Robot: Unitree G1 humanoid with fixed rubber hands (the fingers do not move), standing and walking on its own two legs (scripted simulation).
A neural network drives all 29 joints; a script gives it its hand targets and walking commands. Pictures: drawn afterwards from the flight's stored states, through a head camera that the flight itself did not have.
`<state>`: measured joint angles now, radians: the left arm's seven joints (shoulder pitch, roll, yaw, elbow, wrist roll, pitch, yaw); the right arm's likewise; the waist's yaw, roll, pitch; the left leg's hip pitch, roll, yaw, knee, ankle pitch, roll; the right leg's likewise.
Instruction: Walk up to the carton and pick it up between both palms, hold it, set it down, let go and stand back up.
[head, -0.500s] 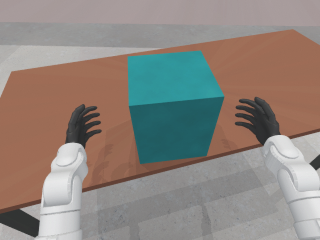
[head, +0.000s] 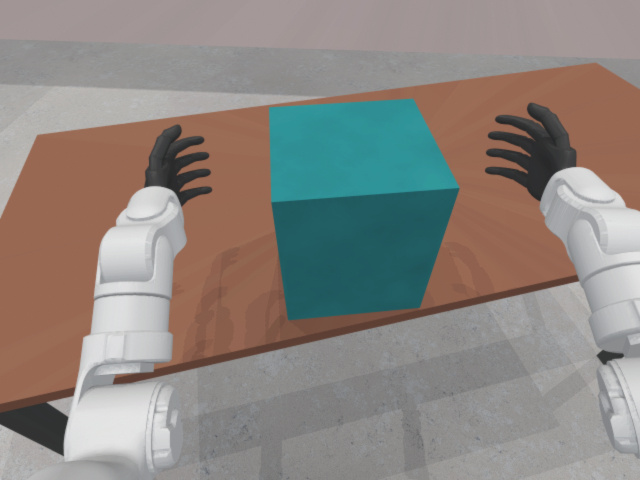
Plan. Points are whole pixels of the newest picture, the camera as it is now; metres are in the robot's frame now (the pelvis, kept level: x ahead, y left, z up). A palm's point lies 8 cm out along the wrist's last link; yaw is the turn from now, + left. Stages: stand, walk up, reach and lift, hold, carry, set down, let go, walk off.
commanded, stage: reach and lift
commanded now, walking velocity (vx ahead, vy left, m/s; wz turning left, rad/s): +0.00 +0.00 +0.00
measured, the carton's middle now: (348, 213) +0.47 +0.02 +0.06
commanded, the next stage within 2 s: none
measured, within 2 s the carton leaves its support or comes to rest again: neither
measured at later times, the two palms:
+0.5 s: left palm (172, 131) +0.42 +0.23 +0.22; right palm (532, 114) +0.46 -0.18 +0.23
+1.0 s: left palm (192, 189) +0.42 +0.23 +0.14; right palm (482, 169) +0.47 -0.16 +0.15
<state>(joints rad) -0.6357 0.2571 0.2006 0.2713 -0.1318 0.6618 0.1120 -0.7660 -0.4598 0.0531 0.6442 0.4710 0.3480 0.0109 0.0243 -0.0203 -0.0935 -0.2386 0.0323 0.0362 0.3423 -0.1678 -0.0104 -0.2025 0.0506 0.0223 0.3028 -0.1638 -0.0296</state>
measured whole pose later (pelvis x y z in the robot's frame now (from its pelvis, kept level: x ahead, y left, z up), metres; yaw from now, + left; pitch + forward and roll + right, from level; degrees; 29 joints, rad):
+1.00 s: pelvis +0.00 -0.01 -0.01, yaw +1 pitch +14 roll -1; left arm -0.96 0.25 0.07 1.00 -0.15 0.17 0.14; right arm -1.04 -0.33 0.05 1.18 0.33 0.10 -0.01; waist 0.07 -0.03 -0.20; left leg -0.49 0.04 -0.01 0.41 -0.17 -0.03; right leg -0.43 0.06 -0.01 0.35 -0.16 -0.04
